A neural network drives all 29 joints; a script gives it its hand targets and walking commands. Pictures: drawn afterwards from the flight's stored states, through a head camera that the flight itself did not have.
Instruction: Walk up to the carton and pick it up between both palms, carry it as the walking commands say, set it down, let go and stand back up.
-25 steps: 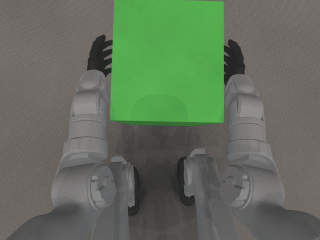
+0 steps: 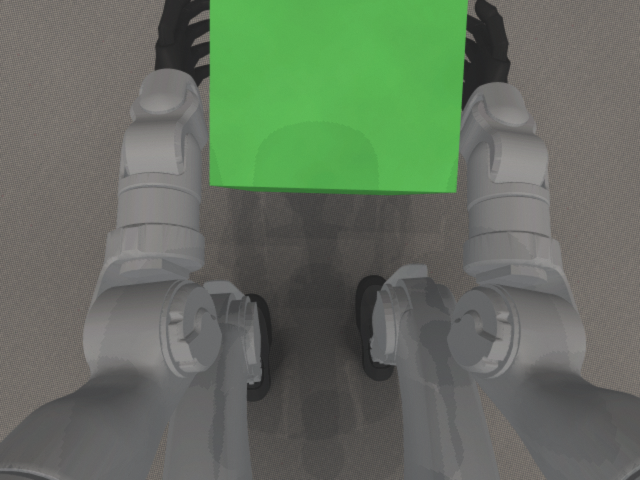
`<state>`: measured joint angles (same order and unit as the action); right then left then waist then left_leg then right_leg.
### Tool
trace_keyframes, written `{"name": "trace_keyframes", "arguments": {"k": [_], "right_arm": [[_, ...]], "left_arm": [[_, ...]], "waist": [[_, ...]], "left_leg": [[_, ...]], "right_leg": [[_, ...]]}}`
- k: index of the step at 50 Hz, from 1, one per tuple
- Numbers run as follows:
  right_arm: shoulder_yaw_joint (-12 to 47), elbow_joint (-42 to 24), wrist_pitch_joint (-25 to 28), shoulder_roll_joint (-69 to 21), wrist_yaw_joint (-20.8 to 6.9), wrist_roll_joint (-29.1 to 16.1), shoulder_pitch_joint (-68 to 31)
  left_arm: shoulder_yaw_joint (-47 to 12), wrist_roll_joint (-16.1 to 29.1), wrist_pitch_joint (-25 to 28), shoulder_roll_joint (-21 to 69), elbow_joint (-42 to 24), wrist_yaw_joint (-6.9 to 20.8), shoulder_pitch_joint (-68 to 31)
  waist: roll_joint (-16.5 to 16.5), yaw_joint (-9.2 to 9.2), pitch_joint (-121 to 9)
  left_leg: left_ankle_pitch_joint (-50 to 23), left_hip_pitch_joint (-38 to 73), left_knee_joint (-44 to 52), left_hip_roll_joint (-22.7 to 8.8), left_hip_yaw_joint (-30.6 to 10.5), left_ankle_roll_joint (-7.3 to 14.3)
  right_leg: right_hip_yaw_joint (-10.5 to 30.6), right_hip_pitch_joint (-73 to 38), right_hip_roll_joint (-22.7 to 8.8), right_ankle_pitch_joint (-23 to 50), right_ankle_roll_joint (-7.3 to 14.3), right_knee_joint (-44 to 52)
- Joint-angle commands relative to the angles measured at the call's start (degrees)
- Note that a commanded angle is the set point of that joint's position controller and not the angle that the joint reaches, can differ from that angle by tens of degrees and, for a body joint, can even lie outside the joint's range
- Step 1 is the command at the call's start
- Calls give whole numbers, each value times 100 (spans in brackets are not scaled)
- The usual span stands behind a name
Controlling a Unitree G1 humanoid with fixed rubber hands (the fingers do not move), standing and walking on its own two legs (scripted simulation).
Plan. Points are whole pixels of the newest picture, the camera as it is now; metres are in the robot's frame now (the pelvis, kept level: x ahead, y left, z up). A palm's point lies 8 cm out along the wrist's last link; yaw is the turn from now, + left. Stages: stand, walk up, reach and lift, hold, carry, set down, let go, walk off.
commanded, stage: set down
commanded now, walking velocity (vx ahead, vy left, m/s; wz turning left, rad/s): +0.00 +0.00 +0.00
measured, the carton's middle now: (329, 91) +0.53 -0.04 -0.19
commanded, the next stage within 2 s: none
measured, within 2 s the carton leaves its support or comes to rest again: rests again in 1.24 s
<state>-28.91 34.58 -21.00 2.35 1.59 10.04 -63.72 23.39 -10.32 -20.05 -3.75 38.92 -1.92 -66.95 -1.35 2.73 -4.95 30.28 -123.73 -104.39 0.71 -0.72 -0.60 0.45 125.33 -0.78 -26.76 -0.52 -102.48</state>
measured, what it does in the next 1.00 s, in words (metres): lowers itself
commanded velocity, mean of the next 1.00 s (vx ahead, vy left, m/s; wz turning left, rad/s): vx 0.00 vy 0.00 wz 0.00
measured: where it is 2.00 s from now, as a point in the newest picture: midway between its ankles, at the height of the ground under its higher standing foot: (315, 354)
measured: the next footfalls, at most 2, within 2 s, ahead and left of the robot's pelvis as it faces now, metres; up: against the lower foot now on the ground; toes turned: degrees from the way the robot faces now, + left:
none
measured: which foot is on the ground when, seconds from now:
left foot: down 0.00-1.00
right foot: down 0.00-1.00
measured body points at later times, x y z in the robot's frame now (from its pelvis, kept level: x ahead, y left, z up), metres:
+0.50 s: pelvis +0.00 +0.00 -0.05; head +0.35 -0.01 +0.22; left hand +0.57 +0.12 -0.20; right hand +0.53 -0.20 -0.20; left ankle +0.09 +0.12 -0.44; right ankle +0.11 -0.12 -0.44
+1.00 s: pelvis +0.00 +0.00 -0.09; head +0.36 -0.01 +0.17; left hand +0.58 +0.12 -0.24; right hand +0.55 -0.20 -0.24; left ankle +0.09 +0.12 -0.44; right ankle +0.11 -0.12 -0.44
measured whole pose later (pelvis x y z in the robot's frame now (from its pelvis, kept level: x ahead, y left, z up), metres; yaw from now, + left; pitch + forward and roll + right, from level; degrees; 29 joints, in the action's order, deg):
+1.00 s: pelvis +0.00 +0.00 -0.09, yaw +0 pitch +42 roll +0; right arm -19.6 48.4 -16.7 12.5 4.3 0.5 -79.1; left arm 17.1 -2.7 -16.1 -13.1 50.5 -5.0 -82.2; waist -1.4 3.4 14.0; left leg 34.7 -130.2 -123.4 1.7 -1.4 -1.1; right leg 0.7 131.9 -0.3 -30.7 -0.9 -121.1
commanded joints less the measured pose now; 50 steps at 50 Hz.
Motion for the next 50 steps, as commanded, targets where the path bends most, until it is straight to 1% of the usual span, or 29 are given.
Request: {"name": "trace_keyframes", "arguments": {"k": [1, 20, 32, 36, 41, 50], "right_arm": [[3111, -3, 106, -5049, -1563, -969, -3888], [3141, 223, 351, -4457, -1494, -1225, -4614], [3202, 366, 576, -4029, -1381, -1466, -5101], [3219, 448, 629, -4079, -1345, -1638, -5142], [3310, 460, 617, -4201, -1349, -1771, -5104], [3199, 541, 632, -4097, -1375, -1677, -5144]], "left_arm": [[-2804, 850, 107, 5284, 66, 1395, -3433], [-2833, 1133, 299, 4869, 373, 1311, -4176], [-2807, 1323, 474, 4508, 611, 1214, -4608], [-2842, 1387, 539, 4336, 462, 1196, -4842], [-2960, 1490, 542, 4353, 335, 1205, -4917], [-2799, 1435, 531, 4401, 730, 1293, -4743]], "waist": [[-88, 151, -6482], [-161, 227, -6127], [-152, 263, -5730], [-198, 200, -5860], [-240, 192, -6064], [-224, 268, -5242]], "left_leg": [[-1493, 2970, 746, 833, 388, 35], [-1566, 2781, -107, 721, 368, 51], [-1640, 2751, -659, 664, 343, 82], [-1818, 2867, -827, 642, 371, 96], [-1977, 3035, -951, 649, 404, 89], [-1627, 2596, -970, 665, 384, 115]], "right_leg": [[-490, -3939, 856, 1720, -124, 504], [-553, -3520, 694, 1735, -87, -329], [-553, -3440, 607, 1824, -80, -864], [-552, -3572, 606, 2040, -77, -1032], [-569, -3694, 624, 2229, -82, -1144], [-558, -3345, 612, 1908, -55, -1168]]}}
